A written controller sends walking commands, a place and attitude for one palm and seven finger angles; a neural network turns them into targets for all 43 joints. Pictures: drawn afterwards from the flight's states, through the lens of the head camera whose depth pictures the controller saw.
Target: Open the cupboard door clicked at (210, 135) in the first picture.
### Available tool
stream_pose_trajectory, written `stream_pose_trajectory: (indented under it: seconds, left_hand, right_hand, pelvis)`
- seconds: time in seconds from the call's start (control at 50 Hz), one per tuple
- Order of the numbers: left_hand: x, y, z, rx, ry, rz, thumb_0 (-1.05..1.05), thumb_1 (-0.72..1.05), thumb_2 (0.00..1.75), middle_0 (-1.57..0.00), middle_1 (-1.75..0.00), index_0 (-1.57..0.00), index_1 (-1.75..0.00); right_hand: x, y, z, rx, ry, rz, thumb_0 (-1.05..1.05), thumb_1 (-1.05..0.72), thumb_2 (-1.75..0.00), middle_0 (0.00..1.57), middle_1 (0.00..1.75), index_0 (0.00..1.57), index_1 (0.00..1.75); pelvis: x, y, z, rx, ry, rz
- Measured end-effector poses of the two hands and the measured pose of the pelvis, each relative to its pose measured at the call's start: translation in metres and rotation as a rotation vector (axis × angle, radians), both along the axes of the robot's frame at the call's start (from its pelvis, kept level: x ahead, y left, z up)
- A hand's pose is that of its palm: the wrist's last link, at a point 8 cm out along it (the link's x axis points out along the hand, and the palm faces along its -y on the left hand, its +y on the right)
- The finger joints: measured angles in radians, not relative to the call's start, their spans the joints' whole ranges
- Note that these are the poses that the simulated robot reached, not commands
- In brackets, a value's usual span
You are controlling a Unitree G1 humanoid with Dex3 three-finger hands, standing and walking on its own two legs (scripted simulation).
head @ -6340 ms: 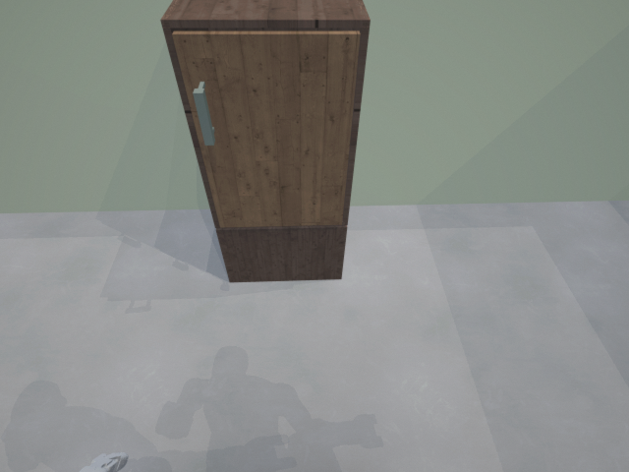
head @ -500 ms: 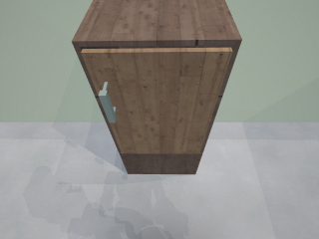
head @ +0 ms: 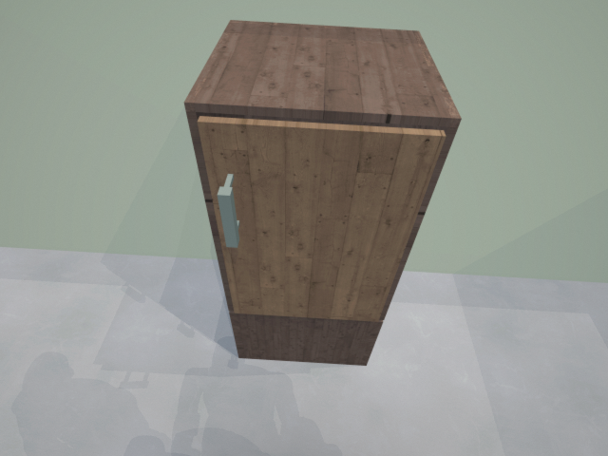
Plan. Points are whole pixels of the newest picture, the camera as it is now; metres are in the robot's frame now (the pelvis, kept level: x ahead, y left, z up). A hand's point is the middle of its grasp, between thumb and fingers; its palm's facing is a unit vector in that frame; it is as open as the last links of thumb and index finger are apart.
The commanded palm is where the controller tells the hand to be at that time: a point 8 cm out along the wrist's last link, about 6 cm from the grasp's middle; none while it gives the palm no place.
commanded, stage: look again from close up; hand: left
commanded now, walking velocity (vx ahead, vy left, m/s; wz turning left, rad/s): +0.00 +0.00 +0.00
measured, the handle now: (231, 211) +0.53 +0.18 -0.01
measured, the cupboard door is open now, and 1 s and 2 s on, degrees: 0 0 0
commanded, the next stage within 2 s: raise the hand with hooked fingers in 0.60 s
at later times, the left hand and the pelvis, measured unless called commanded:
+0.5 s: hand out of the picture +0.03 +0.15 -0.18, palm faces +0.07 -0.98 -0.21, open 7.3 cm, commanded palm none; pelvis +0.02 -0.02 +0.00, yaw +2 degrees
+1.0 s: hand (172, 401) +0.19 +0.18 -0.01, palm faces +0.05 -1.00 -0.01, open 8.0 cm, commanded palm +0.11 +0.25 -0.06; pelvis -0.05 +0.00 -0.05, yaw +2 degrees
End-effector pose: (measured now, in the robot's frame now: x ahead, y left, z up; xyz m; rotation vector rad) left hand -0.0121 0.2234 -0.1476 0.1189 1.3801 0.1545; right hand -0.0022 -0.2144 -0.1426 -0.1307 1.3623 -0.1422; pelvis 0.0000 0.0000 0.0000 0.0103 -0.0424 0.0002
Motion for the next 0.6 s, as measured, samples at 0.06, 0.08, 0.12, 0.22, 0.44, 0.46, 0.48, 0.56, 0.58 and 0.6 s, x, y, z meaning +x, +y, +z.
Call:
stream_pose_trajectory:
  seconds: [0.06,0.08,0.12,0.22,0.44,0.46,0.48,0.56,0.58,0.6]
  left_hand:
    - [-0.015,-0.010,0.001,-0.007,0.053,0.015,0.00,0.92,0.90,-0.20,-0.29,-0.19,-0.30]
    - [-0.018,-0.014,0.002,-0.008,0.069,0.004,0.00,0.92,0.90,-0.20,-0.29,-0.19,-0.30]
    - [-0.022,-0.019,0.002,-0.003,0.087,-0.003,0.00,0.92,0.90,-0.20,-0.29,-0.19,-0.30]
    - [-0.019,-0.032,0.001,0.003,0.080,0.016,0.01,0.91,0.90,-0.20,-0.30,-0.19,-0.30]
    - [0.028,-0.030,0.000,0.021,-0.069,0.014,0.02,0.93,0.90,-0.20,-0.30,-0.20,-0.30]
    - [0.031,-0.027,0.001,0.027,-0.079,0.013,0.02,0.93,0.90,-0.20,-0.30,-0.20,-0.30]
    - [0.033,-0.024,0.002,0.033,-0.090,0.012,0.02,0.93,0.90,-0.20,-0.30,-0.20,-0.30]
    - [0.038,-0.011,0.007,0.054,-0.124,0.005,0.01,0.92,0.90,-0.20,-0.30,-0.20,-0.30]
    - [0.038,-0.008,0.008,0.058,-0.129,0.002,0.01,0.92,0.90,-0.20,-0.30,-0.20,-0.30]
    - [0.038,-0.005,0.009,0.062,-0.132,0.000,0.01,0.92,0.90,-0.20,-0.30,-0.20,-0.30]
  right_hand:
    - [-0.005,0.001,-0.003,0.018,0.030,-0.006,0.01,-0.91,-0.90,0.20,0.30,0.20,0.30]
    - [-0.005,0.001,-0.003,0.025,0.038,-0.004,0.01,-0.91,-0.90,0.20,0.30,0.20,0.30]
    - [-0.003,-0.003,-0.005,0.027,0.036,0.001,0.01,-0.91,-0.90,0.20,0.30,0.20,0.30]
    - [0.013,-0.016,-0.010,0.012,0.004,-0.003,0.01,-0.91,-0.90,0.20,0.30,0.20,0.30]
    - [0.049,-0.034,-0.002,-0.030,-0.094,0.009,0.01,-0.91,-0.90,0.20,0.30,0.20,0.30]
    - [0.050,-0.034,-0.001,-0.032,-0.100,0.011,0.01,-0.91,-0.90,0.20,0.30,0.20,0.30]
    - [0.051,-0.035,0.000,-0.034,-0.105,0.014,0.01,-0.91,-0.90,0.20,0.30,0.20,0.30]
    - [0.049,-0.036,0.003,-0.038,-0.112,0.025,0.01,-0.91,-0.90,0.20,0.30,0.20,0.30]
    - [0.048,-0.036,0.004,-0.039,-0.112,0.027,0.01,-0.91,-0.90,0.20,0.30,0.20,0.30]
    - [0.046,-0.035,0.004,-0.040,-0.111,0.029,0.01,-0.91,-0.90,0.20,0.30,0.20,0.30]
  pelvis:
    - [0.006,-0.004,0.000,-0.001,0.003,0.002]
    - [0.007,-0.006,0.000,0.001,0.004,0.003]
    - [0.010,-0.010,-0.002,-0.001,0.015,0.012]
    - [0.020,-0.018,-0.005,-0.015,0.022,0.024]
    - [0.025,-0.023,-0.003,-0.016,-0.006,0.027]
    - [0.024,-0.023,-0.003,-0.016,-0.008,0.027]
    - [0.022,-0.023,-0.003,-0.016,-0.011,0.027]
    - [0.015,-0.020,-0.001,-0.017,-0.020,0.028]
    - [0.013,-0.019,0.000,-0.017,-0.021,0.027]
    - [0.011,-0.018,0.000,-0.017,-0.022,0.027]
